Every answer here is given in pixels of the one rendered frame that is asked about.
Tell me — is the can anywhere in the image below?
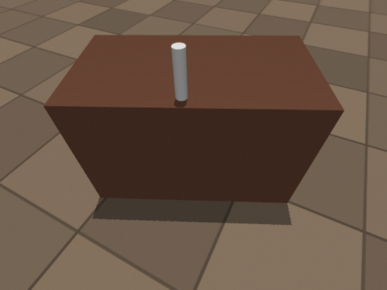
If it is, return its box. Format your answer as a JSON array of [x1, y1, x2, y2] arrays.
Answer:
[[171, 42, 188, 101]]

